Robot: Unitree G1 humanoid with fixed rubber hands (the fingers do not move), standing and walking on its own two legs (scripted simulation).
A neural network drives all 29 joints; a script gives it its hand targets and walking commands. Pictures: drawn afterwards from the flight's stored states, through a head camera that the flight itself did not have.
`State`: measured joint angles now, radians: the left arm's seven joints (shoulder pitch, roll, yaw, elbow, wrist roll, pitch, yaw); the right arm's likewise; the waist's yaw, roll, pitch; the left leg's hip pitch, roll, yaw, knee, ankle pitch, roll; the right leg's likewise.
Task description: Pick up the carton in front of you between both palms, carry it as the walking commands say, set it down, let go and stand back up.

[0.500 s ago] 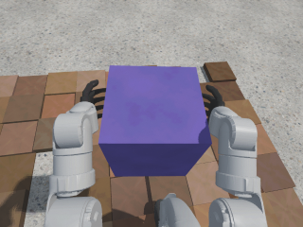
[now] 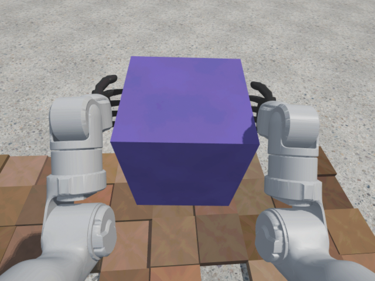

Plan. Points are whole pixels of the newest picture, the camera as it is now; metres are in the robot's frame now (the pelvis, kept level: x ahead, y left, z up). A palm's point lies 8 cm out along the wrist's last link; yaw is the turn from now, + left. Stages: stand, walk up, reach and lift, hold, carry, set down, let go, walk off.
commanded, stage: carry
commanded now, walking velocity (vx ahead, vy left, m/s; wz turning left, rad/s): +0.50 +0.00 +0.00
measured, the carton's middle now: (184, 137) +0.39 +0.02 +0.12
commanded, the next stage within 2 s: none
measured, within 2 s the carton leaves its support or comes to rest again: neither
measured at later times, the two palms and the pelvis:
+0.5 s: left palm (165, 82) +0.66 +0.09 +0.07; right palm (263, 89) +0.65 -0.21 +0.07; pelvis +0.27 -0.04 -0.02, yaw -3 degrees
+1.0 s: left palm (180, 7) +0.90 +0.06 +0.20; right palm (269, 10) +0.91 -0.24 +0.21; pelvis +0.51 -0.10 +0.03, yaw -3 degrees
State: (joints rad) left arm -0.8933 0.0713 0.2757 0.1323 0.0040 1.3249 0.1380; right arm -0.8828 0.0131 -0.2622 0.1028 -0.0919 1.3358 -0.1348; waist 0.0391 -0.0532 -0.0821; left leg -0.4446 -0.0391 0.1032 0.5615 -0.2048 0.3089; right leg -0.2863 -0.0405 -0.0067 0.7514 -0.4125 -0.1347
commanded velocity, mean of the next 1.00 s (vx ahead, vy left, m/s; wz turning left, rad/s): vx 0.21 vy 0.00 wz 0.00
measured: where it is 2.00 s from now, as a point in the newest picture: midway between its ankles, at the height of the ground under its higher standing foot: (209, 157)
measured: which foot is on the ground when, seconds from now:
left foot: down 0.00-0.30, up 0.32-0.50, down 0.52-0.78, up 0.80-1.00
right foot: up 0.00-0.24, down 0.26-0.58, up 0.60-0.72, down 0.74-1.00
